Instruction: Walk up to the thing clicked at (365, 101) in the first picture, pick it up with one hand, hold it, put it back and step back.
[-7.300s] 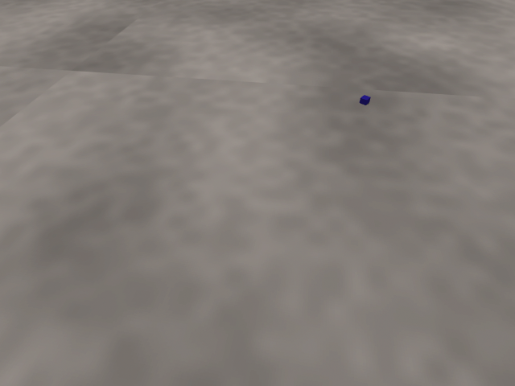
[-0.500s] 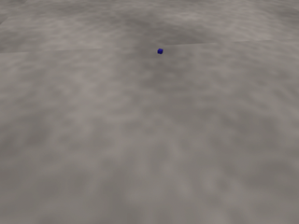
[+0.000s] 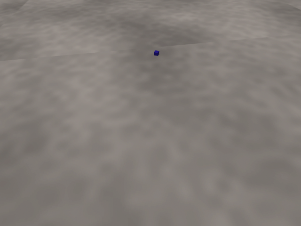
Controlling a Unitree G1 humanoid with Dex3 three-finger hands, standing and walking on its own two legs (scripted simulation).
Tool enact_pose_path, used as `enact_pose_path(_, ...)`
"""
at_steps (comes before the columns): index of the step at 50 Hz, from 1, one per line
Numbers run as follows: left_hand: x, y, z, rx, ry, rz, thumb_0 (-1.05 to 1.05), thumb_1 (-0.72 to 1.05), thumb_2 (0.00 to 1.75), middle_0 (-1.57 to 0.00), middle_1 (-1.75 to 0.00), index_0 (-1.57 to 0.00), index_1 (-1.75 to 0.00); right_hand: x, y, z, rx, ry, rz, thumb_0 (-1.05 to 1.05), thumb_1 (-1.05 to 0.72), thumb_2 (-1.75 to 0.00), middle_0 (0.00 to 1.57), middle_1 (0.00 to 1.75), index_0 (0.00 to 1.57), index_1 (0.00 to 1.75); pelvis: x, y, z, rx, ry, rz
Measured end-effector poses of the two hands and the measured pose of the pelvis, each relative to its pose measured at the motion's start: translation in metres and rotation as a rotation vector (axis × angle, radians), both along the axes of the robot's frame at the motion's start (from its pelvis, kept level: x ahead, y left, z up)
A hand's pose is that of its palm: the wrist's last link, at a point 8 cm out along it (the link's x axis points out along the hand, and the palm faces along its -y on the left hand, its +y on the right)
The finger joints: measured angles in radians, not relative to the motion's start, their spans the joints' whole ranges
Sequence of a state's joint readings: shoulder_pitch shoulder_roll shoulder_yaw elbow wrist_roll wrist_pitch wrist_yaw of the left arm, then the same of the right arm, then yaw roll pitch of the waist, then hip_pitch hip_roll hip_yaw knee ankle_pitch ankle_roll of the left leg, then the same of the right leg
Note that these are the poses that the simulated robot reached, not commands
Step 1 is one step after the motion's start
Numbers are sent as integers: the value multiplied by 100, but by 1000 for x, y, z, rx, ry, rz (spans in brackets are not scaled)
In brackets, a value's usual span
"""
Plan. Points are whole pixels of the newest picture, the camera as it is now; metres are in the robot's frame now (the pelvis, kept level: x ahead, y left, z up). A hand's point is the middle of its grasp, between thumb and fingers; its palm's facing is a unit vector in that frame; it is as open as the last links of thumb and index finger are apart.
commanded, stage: stand
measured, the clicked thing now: (156, 53) +2.40 +0.02 -0.76
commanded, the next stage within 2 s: none
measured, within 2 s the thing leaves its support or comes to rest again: neither
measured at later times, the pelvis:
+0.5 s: pelvis +0.01 -0.01 +0.00, yaw -1 degrees
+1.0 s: pelvis +0.01 -0.01 +0.00, yaw -1 degrees
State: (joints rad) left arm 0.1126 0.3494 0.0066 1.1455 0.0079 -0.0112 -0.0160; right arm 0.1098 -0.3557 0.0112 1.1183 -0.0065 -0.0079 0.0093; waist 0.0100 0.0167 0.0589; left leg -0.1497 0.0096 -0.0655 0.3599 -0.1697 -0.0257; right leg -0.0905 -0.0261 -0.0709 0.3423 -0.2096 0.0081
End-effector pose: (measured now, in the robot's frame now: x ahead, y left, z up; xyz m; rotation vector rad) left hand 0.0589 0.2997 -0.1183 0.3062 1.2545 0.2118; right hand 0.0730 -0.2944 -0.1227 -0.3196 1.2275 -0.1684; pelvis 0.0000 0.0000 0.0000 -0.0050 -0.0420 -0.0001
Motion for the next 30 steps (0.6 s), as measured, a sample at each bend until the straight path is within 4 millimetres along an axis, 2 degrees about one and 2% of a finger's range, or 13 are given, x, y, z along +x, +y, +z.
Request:
enact_pose_path(14, 18, -5, 2, 4, -20, -29, 1, 91, 90, -21, -30, -21, -29, -7, -8, 1, -8, 24, -22, 1, -91, -90, 20, 30, 20, 30, 4, -4, 1, 1, 11, -7)
enact_pose_path(30, 25, -8, 2, 3, -23, -33, 1, 91, 90, -21, -30, -21, -29, 1, -9, 2, -9, 14, -20, 1, -91, -90, 20, 30, 20, 30, 9, -6, 1, 2, 13, -11)
